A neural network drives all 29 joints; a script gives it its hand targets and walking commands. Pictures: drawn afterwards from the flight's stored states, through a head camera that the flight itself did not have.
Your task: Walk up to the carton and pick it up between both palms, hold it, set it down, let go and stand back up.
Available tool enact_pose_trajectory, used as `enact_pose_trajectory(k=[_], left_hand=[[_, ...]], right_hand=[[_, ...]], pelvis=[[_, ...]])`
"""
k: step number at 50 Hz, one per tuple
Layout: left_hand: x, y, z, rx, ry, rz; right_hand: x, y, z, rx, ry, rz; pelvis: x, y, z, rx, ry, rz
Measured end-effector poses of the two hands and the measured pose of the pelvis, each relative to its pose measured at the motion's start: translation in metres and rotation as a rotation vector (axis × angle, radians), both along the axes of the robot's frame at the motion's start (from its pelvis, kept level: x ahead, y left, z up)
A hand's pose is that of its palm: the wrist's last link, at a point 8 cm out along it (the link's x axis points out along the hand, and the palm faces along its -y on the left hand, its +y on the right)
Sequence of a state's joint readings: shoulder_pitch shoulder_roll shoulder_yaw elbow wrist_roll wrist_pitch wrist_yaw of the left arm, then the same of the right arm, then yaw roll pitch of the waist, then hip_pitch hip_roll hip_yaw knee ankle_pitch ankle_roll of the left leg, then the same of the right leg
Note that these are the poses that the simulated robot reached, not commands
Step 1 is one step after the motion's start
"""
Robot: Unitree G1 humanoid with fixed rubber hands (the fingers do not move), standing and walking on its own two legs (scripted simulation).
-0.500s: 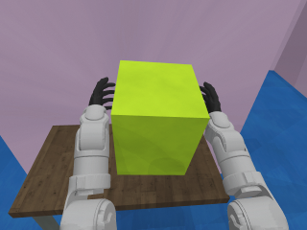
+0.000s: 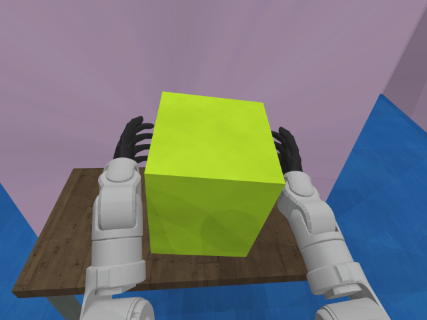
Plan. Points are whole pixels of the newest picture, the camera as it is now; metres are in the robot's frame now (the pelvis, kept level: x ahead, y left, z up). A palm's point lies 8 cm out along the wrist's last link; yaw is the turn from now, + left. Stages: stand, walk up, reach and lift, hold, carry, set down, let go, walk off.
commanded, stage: hold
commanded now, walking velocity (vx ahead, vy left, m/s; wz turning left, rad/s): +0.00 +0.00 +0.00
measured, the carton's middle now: (206, 178) +0.37 +0.01 +0.11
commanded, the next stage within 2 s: none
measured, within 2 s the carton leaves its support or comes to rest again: neither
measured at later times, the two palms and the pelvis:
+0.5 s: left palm (141, 157) +0.36 +0.13 +0.18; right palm (298, 161) +0.35 -0.16 +0.17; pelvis +0.00 -0.02 +0.00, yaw +1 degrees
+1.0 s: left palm (129, 163) +0.35 +0.15 +0.17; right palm (290, 159) +0.35 -0.14 +0.18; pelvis -0.01 -0.01 +0.00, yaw +1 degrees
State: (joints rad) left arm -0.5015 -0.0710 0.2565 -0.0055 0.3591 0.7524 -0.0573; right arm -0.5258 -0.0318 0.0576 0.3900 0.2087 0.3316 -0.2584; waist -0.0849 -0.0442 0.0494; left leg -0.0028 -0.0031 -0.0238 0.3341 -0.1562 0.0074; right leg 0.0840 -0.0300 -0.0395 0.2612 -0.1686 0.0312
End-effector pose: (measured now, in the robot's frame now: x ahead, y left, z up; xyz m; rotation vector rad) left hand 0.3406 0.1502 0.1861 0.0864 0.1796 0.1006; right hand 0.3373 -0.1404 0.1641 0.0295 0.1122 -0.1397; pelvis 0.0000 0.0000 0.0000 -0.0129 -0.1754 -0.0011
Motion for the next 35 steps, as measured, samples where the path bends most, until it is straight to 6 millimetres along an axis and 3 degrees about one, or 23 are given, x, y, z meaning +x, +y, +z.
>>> enact_pose_trajectory(k=[4,13,22,30,35], left_hand=[[0.003,0.001,0.001,-0.009,0.019,0.01],[0.006,-0.005,0.007,-0.03,-0.016,0.031],[0.02,-0.018,-0.015,-0.014,0.06,0.005],[0.011,-0.018,0.007,0.0,-0.042,-0.004],[0.01,-0.005,0.005,-0.01,0.017,0.01]], right_hand=[[0.003,0.002,-0.001,-0.017,0.018,0.011],[0.015,-0.005,0.034,-0.048,-0.028,0.031],[0.022,-0.018,0.006,-0.028,0.043,0.004],[0.011,-0.019,0.018,0.006,-0.054,-0.003],[0.012,-0.006,0.007,-0.018,0.014,0.009]], pelvis=[[-0.008,0.002,0.0,0.003,0.015,-0.011],[-0.011,-0.008,0.001,0.003,0.041,-0.008],[-0.002,-0.018,0.001,0.004,0.042,0.007],[0.009,-0.013,0.002,0.0,0.025,0.006],[0.005,-0.009,0.001,0.007,-0.01,-0.003]])
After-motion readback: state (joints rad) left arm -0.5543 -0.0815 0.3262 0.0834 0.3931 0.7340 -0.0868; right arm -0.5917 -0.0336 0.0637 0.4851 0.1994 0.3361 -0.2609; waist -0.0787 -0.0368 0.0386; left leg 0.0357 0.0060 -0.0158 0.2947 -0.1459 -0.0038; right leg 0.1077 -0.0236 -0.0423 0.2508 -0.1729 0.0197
